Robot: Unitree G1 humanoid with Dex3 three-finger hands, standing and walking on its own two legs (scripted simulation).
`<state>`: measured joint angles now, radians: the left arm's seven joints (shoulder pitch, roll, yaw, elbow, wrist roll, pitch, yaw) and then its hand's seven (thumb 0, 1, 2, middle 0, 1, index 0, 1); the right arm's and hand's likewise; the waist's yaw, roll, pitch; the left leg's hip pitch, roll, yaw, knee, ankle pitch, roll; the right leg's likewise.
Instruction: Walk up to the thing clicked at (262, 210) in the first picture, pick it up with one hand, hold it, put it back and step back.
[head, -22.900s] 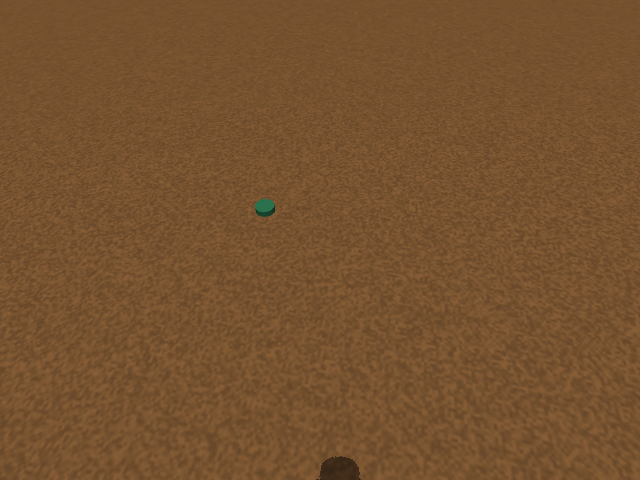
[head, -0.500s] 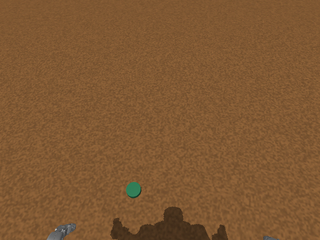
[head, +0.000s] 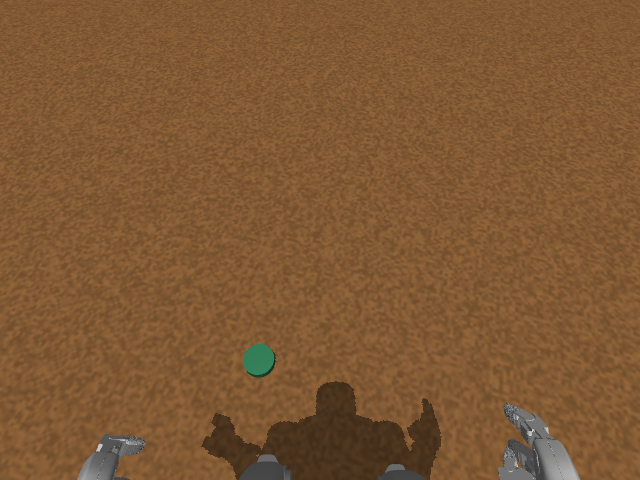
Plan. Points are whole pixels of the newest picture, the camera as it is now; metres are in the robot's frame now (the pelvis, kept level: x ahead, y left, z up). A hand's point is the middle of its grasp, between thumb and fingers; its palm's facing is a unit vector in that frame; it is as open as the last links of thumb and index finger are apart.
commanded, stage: rise first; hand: left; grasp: from above
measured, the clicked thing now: (259, 360) +0.48 +0.19 -0.70
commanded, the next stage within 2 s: none
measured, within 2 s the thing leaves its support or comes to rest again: neither
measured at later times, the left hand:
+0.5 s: hand out of the picture +0.12 +0.26 -0.19, palm faces -0.25 -0.81 -0.53, open 14.2 cm
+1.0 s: hand (193, 418) +0.27 +0.27 -0.39, palm faces -0.48 -0.31 -0.82, open 14.1 cm
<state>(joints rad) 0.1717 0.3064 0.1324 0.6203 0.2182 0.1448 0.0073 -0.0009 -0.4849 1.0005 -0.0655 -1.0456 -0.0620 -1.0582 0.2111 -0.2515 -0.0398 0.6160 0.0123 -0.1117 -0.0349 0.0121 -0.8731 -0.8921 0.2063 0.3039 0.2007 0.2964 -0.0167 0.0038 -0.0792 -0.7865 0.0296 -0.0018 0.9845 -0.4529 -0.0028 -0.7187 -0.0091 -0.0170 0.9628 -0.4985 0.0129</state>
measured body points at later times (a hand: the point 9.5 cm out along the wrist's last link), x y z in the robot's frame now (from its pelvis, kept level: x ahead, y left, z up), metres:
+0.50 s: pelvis -0.02 +0.00 -0.06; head +0.10 +0.01 +0.38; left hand +0.13 +0.30 -0.15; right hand +0.17 -0.25 -0.15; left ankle +0.01 +0.12 -0.68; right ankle -0.02 -0.13 -0.68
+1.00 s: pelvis -0.09 -0.01 -0.25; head +0.12 +0.00 +0.15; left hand +0.29 +0.28 -0.34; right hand +0.05 -0.28 -0.38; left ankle +0.01 +0.12 -0.68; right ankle -0.02 -0.13 -0.68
